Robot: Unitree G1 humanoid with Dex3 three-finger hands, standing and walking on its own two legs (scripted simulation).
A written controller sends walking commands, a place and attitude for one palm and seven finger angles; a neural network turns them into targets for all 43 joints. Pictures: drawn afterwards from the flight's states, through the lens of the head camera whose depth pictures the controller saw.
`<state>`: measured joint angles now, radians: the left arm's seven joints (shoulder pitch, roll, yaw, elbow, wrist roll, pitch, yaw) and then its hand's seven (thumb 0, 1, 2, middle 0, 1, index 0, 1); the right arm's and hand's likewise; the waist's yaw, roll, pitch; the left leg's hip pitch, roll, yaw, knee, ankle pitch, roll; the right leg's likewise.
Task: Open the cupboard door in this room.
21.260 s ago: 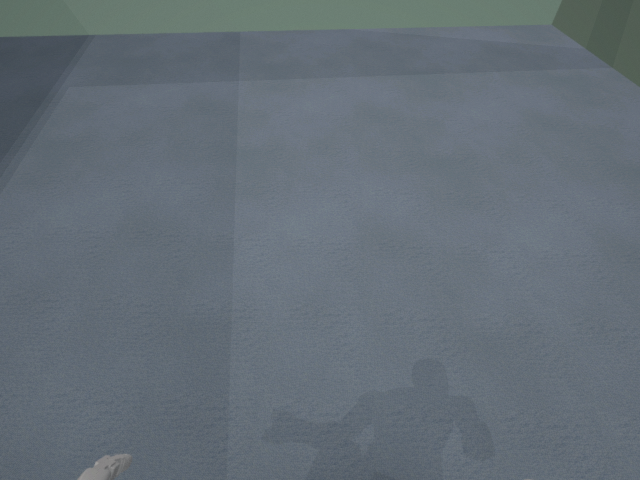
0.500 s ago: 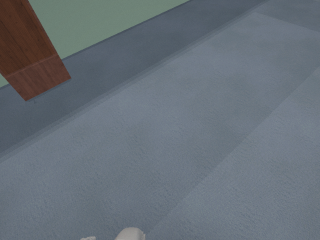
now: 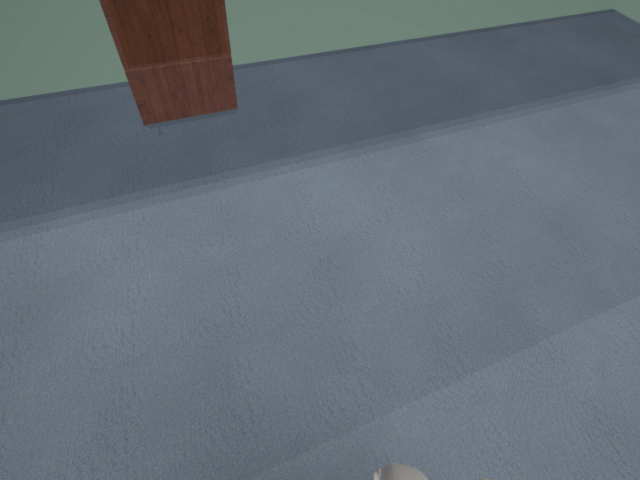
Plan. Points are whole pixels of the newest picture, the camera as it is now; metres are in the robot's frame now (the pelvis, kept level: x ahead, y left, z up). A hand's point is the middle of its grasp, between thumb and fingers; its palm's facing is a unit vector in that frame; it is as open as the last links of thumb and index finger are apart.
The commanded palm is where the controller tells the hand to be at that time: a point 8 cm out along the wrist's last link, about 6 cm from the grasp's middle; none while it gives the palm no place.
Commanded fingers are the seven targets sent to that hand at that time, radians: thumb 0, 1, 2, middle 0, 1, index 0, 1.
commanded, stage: turn or walk to find it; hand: left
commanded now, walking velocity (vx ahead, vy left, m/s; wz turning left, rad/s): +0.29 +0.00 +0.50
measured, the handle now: out of the picture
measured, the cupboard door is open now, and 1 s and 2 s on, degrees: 0 0 0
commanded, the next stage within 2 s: stand and wait in 1.56 s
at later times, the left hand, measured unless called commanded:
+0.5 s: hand out of the picture +0.04 +0.12 -0.15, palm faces +0.30 -0.92 -0.26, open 7.3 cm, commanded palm none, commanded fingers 0.00 0.90 0.90 -0.20 -0.30 -0.20 -0.30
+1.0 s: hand (167, 432) +0.19 +0.24 -0.18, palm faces +0.48 -0.86 -0.18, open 7.3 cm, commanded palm none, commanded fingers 0.00 0.90 0.90 -0.20 -0.30 -0.20 -0.30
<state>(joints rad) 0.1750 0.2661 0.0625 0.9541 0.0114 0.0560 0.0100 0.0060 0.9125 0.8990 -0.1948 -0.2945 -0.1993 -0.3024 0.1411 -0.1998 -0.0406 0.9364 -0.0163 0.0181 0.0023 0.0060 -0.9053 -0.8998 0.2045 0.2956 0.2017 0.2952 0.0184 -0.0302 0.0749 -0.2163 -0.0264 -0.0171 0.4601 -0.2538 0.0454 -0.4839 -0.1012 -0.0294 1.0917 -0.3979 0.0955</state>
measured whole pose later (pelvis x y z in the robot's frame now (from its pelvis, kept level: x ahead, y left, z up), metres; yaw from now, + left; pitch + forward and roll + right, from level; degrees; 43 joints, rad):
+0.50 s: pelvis +0.08 -0.06 +0.00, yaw +16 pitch -1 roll +3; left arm 0.35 0.15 0.03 1.01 0.02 -0.05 0.01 0.00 0.91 0.90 -0.20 -0.29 -0.20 -0.30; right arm 0.28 -0.26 -0.10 1.02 -0.03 0.04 0.04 0.01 -0.91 -0.90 0.20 0.29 0.20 0.29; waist -0.02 0.04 0.02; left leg -0.63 0.05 -0.01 1.20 -0.19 -0.04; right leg -0.03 -0.08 -0.22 0.36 -0.32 -0.01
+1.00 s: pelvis +0.26 +0.07 -0.01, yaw +25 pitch -2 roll +1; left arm 0.28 0.18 0.04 1.04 0.02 -0.02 0.00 0.01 0.91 0.90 -0.19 -0.29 -0.20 -0.30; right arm 0.17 -0.17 -0.06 1.00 0.00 -0.09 -0.01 -0.02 -0.94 -0.90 0.21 0.30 0.20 0.30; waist 0.04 -0.03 0.06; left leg -0.18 -0.05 0.13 0.46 -0.26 0.09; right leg -0.54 -0.17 -0.06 1.18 -0.31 0.05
